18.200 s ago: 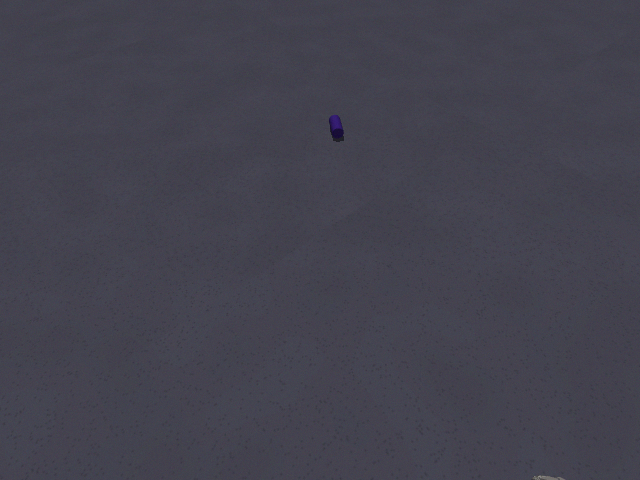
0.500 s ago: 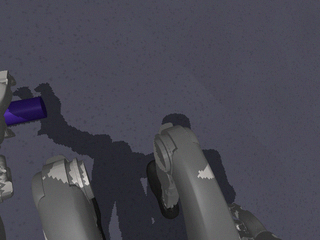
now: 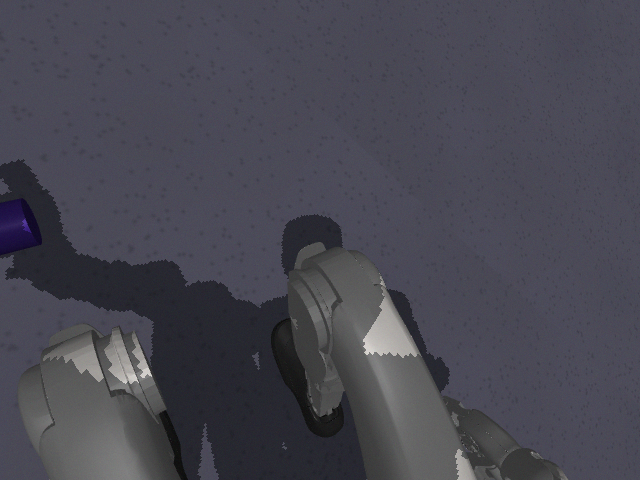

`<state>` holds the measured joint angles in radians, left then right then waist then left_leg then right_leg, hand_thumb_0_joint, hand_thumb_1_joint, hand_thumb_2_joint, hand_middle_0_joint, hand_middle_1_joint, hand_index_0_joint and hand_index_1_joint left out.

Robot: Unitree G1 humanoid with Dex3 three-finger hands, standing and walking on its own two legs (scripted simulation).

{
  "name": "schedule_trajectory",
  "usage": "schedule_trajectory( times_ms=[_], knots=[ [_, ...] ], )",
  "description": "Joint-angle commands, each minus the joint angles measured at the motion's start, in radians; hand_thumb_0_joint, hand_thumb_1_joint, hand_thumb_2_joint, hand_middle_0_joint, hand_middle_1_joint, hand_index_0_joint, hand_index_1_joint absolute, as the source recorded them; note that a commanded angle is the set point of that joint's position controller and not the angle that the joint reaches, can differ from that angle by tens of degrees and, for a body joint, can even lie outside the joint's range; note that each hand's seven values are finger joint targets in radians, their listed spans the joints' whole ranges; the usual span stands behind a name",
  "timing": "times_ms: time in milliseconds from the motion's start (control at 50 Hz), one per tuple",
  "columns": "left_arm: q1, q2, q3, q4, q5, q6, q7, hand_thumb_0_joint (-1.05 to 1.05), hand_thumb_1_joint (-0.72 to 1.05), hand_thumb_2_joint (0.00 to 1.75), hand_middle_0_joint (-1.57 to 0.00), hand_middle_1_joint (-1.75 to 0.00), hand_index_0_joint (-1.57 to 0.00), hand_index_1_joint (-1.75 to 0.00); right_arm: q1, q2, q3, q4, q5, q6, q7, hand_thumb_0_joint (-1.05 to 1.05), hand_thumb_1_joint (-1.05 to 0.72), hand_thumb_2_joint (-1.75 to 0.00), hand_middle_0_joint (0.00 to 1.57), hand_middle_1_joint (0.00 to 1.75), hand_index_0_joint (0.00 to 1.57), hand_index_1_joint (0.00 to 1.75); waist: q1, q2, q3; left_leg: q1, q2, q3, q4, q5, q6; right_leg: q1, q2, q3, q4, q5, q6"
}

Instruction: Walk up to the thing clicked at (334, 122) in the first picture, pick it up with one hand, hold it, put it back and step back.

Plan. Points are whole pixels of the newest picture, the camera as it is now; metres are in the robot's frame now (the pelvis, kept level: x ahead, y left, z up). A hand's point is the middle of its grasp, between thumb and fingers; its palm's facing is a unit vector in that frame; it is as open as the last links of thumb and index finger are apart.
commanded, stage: rest palm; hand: left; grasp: from above
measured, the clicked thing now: out of the picture +0.45 +0.29 -0.27
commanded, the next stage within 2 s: close in 0.12 s
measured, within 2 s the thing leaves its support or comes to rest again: neither
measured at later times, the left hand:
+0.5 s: hand out of the picture +0.44 +0.28 -0.24, palm faces -0.41 -0.09 -0.91, open 12.7 cm
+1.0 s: hand out of the picture +0.44 +0.28 -0.24, palm faces -0.45 -0.10 -0.89, open 10.7 cm
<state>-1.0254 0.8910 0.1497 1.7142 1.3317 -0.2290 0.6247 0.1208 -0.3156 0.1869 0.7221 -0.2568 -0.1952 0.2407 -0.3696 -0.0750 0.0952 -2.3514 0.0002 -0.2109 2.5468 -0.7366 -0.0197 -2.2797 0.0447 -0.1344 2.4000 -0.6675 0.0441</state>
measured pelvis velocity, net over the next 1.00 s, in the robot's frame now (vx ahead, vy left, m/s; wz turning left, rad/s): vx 0.00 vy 0.00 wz -0.03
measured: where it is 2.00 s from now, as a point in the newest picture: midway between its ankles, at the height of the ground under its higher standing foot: (246, 438)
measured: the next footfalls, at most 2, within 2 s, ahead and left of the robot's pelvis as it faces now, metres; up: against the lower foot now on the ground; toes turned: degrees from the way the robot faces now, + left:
none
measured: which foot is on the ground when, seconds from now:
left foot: down 0.00-1.00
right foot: down 0.00-1.00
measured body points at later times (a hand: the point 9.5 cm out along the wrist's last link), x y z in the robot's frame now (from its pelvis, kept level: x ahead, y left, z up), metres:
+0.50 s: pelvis +0.00 +0.00 +0.00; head +0.26 +0.12 +0.35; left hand +0.46 +0.28 -0.18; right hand +0.04 -0.26 -0.06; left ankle +0.06 +0.13 -0.27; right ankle +0.11 -0.12 -0.27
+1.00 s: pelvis +0.00 +0.00 +0.00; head +0.26 +0.11 +0.34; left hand +0.46 +0.29 -0.19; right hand +0.03 -0.25 -0.06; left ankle +0.06 +0.13 -0.27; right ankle +0.11 -0.12 -0.27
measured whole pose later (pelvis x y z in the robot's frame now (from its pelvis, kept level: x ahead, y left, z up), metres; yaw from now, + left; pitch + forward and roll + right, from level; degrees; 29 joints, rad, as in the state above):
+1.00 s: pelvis +0.00 +0.00 +0.00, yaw -2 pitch +28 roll -13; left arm -1.01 0.92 0.08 1.74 1.32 -0.28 0.67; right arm 0.11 -0.34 0.26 0.72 -0.27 -0.25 0.29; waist -0.37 -0.11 0.15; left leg -2.32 0.00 -0.25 2.56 -0.74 -0.02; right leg -2.24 0.06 -0.17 2.38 -0.65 0.05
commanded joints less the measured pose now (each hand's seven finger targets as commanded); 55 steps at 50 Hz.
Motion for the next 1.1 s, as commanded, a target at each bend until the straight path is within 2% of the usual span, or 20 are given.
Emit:
schedule_trajectory(
  times_ms=[0, 40, 120, 140, 200, 220, 320, 400, 420, 520, 540, 580, 680, 760, 800, 900, 920, 940, 1020, 1080],
  knots=[
    [-0.232, 0.228, 0.004, -0.107, -0.024, -0.005, 0.003, 0.00, -0.52, 1.00, -0.08, -0.97, -0.07, -0.98, 0.233, -0.309, -0.079, 0.025, -0.002, 0.003, 0.001, 0.00, -0.90, -0.90, 0.20, 0.30, 0.20, 0.30, -0.031, 0.416, -0.636, 0.473, 0.008, 0.106, -0.250, 0.248, 0.044, 0.400, 0.032, -0.099, -0.219, 0.273, -0.064],
    [-0.245, 0.219, -0.008, -0.113, -0.027, -0.020, -0.006, 0.00, -0.51, 0.98, -0.08, -0.97, -0.07, -0.98, 0.234, -0.315, -0.073, 0.018, -0.003, -0.001, 0.005, 0.00, -0.90, -0.90, 0.20, 0.30, 0.20, 0.30, -0.043, 0.413, -0.633, 0.471, 0.007, 0.104, -0.238, 0.249, 0.043, 0.396, 0.029, -0.102, -0.217, 0.275, -0.064],
    [-0.222, 0.241, -0.005, -0.144, -0.022, -0.058, 0.005, 0.00, -0.52, 1.00, -0.07, -0.98, -0.06, -0.98, 0.222, -0.322, -0.073, 0.022, -0.001, 0.005, 0.003, 0.00, -0.90, -0.90, 0.20, 0.30, 0.20, 0.30, -0.022, 0.444, -0.648, 0.492, 0.011, 0.095, -0.254, 0.248, 0.036, 0.404, 0.036, -0.110, -0.221, 0.265, -0.067],
    [-0.224, 0.240, -0.006, -0.125, -0.013, -0.064, 0.013, 0.00, -0.52, 1.01, -0.07, -0.98, -0.06, -0.99, 0.221, -0.311, -0.057, 0.016, -0.007, 0.007, 0.006, 0.00, -0.90, -0.90, 0.20, 0.30, 0.20, 0.30, -0.031, 0.436, -0.638, 0.489, 0.010, 0.089, -0.254, 0.241, 0.033, 0.394, 0.035, -0.118, -0.212, 0.257, -0.070],
    [-0.253, 0.202, -0.049, -0.142, -0.005, -0.076, 0.037, 0.00, -0.52, 1.02, -0.07, -0.98, -0.06, -0.99, 0.187, -0.316, -0.062, 0.011, -0.008, -0.002, 0.008, 0.00, -0.90, -0.90, 0.20, 0.30, 0.20, 0.30, -0.032, 0.432, -0.626, 0.484, 0.013, 0.091, -0.252, 0.212, 0.036, 0.379, 0.043, -0.116, -0.219, 0.243, -0.067],
    [-0.244, 0.232, -0.020, -0.128, -0.004, -0.079, 0.054, 0.00, -0.44, 0.99, -0.13, -1.00, -0.13, -0.99, 0.203, -0.323, -0.058, 0.022, -0.012, -0.002, 0.008, 0.00, -0.89, -0.90, 0.20, 0.30, 0.20, 0.30, -0.038, 0.441, -0.618, 0.481, 0.014, 0.084, -0.262, 0.214, 0.034, 0.379, 0.041, -0.125, -0.216, 0.240, -0.068],
    [-0.255, 0.183, -0.070, -0.095, 0.013, -0.053, 0.103, 0.00, -0.26, 0.95, -0.23, -0.97, -0.24, -0.96, 0.175, -0.326, -0.053, 0.025, -0.018, -0.028, 0.022, 0.00, -0.89, -0.90, 0.20, 0.30, 0.20, 0.30, -0.044, 0.444, -0.599, 0.502, 0.017, 0.083, -0.260, 0.218, 0.029, 0.361, 0.048, -0.125, -0.218, 0.248, -0.067],
    [-0.256, 0.187, -0.077, -0.065, 0.007, -0.015, 0.128, 0.00, -0.25, 0.87, -0.22, -0.94, -0.24, -0.92, 0.156, -0.340, -0.051, 0.031, -0.017, -0.048, 0.036, 0.00, -0.89, -0.90, 0.20, 0.30, 0.20, 0.30, -0.042, 0.437, -0.590, 0.491, 0.021, 0.068, -0.269, 0.219, 0.026, 0.345, 0.045, -0.127, -0.215, 0.247, -0.066],
    [-0.263, 0.210, -0.056, -0.054, 0.012, -0.007, 0.131, 0.00, -0.23, 0.84, -0.24, -0.93, -0.26, -0.90, 0.167, -0.347, -0.048, 0.022, -0.018, -0.051, 0.040, 0.00, -0.89, -0.90, 0.20, 0.30, 0.20, 0.30, -0.052, 0.454, -0.591, 0.500, 0.023, 0.066, -0.271, 0.229, 0.025, 0.352, 0.044, -0.130, -0.207, 0.260, -0.066],
    [-0.244, 0.253, -0.010, -0.023, -0.001, 0.033, 0.123, 0.00, -0.16, 0.82, -0.31, -0.89, -0.33, -0.87, 0.170, -0.351, -0.043, 0.016, -0.013, -0.055, 0.047, 0.00, -0.89, -0.90, 0.20, 0.30, 0.20, 0.30, -0.045, 0.450, -0.592, 0.474, 0.020, 0.082, -0.261, 0.233, 0.032, 0.389, 0.047, -0.120, -0.215, 0.268, -0.065],
    [-0.254, 0.221, -0.031, -0.017, -0.010, 0.035, 0.111, 0.00, -0.15, 0.80, -0.32, -0.89, -0.34, -0.86, 0.151, -0.346, -0.041, 0.002, -0.009, -0.064, 0.049, 0.00, -0.90, -0.90, 0.20, 0.30, 0.20, 0.30, -0.051, 0.456, -0.570, 0.473, 0.021, 0.076, -0.262, 0.210, 0.029, 0.362, 0.042, -0.122, -0.203, 0.249, -0.066],
    [-0.236, 0.250, -0.002, -0.020, -0.020, 0.035, 0.094, 0.00, -0.12, 0.77, -0.33, -0.86, -0.36, -0.83, 0.172, -0.349, -0.041, 0.010, -0.013, -0.065, 0.053, 0.00, -0.89, -0.90, 0.20, 0.30, 0.20, 0.30, -0.055, 0.446, -0.574, 0.483, 0.023, 0.066, -0.264, 0.217, 0.029, 0.367, 0.039, -0.131, -0.204, 0.252, -0.063],
    [-0.235, 0.247, -0.013, -0.083, -0.048, 0.003, 0.057, 0.00, -0.12, 0.74, -0.34, -0.85, -0.37, -0.82, 0.176, -0.341, -0.043, 0.010, -0.006, -0.059, 0.045, 0.00, -0.90, -0.90, 0.20, 0.30, 0.20, 0.30, -0.049, 0.464, -0.618, 0.480, 0.022, 0.076, -0.257, 0.230, 0.032, 0.421, 0.045, -0.122, -0.220, 0.267, -0.065],
    [-0.246, 0.205, -0.054, -0.090, -0.051, -0.030, 0.038, 0.00, -0.06, 0.74, -0.39, -0.83, -0.41, -0.81, 0.186, -0.328, -0.031, 0.015, -0.005, -0.054, 0.044, 0.00, -0.90, -0.90, 0.20, 0.30, 0.20, 0.30, -0.070, 0.423, -0.599, 0.461, 0.021, 0.077, -0.232, 0.217, 0.040, 0.423, 0.045, -0.126, -0.226, 0.267, -0.058],
    [-0.240, 0.240, -0.039, -0.102, -0.046, -0.042, 0.046, 0.00, -0.04, 0.74, -0.41, -0.81, -0.43, -0.79, 0.194, -0.345, -0.036, 0.016, -0.003, -0.051, 0.039, 0.00, -0.89, -0.90, 0.20, 0.30, 0.20, 0.30, -0.054, 0.432, -0.617, 0.476, 0.024, 0.073, -0.247, 0.235, 0.035, 0.437, 0.049, -0.127, -0.229, 0.277, -0.061],
    [-0.232, 0.204, -0.067, -0.061, -0.026, -0.058, 0.077, 0.00, 0.02, 0.72, -0.44, -0.80, -0.47, -0.78, 0.185, -0.349, -0.028, 0.015, -0.011, -0.045, 0.039, 0.00, -0.89, -0.90, 0.20, 0.30, 0.20, 0.30, -0.065, 0.437, -0.576, 0.478, 0.024, 0.064, -0.254, 0.245, 0.029, 0.407, 0.049, -0.140, -0.218, 0.280, -0.063],
    [-0.228, 0.227, -0.058, -0.063, -0.019, -0.058, 0.086, 0.00, 0.01, 0.71, -0.44, -0.80, -0.46, -0.77, 0.180, -0.346, -0.023, 0.015, -0.014, -0.046, 0.037, 0.00, -0.89, -0.90, 0.20, 0.30, 0.20, 0.30, -0.059, 0.431, -0.594, 0.480, 0.026, 0.066, -0.255, 0.240, 0.032, 0.424, 0.056, -0.135, -0.230, 0.280, -0.063],
    [-0.244, 0.211, -0.080, -0.066, -0.012, -0.055, 0.091, 0.00, 0.03, 0.71, -0.46, -0.78, -0.48, -0.76, 0.166, -0.353, -0.022, 0.001, -0.010, -0.052, 0.040, 0.00, -0.89, -0.90, 0.20, 0.30, 0.20, 0.30, -0.061, 0.431, -0.574, 0.487, 0.026, 0.059, -0.255, 0.242, 0.027, 0.394, 0.047, -0.141, -0.213, 0.279, -0.062],
    [-0.225, 0.249, -0.048, -0.046, -0.001, -0.033, 0.127, 0.00, 0.09, 0.68, -0.51, -0.75, -0.53, -0.72, 0.158, -0.353, -0.018, 0.007, -0.019, -0.056, 0.042, 0.00, -0.89, -0.90, 0.20, 0.30, 0.20, 0.30, -0.055, 0.437, -0.576, 0.483, 0.031, 0.062, -0.272, 0.229, 0.026, 0.417, 0.060, -0.136, -0.230, 0.267, -0.066],
    [-0.250, 0.244, -0.053, -0.061, -0.010, -0.010, 0.139, 0.00, 0.12, 0.64, -0.53, -0.71, -0.56, -0.68, 0.150, -0.359, -0.023, -0.002, -0.014, -0.062, 0.041, 0.00, -0.89, -0.90, 0.20, 0.30, 0.20, 0.30, -0.057, 0.436, -0.568, 0.465, 0.029, 0.067, -0.271, 0.216, 0.029, 0.405, 0.054, -0.131, -0.238, 0.253, -0.064]
  ],
)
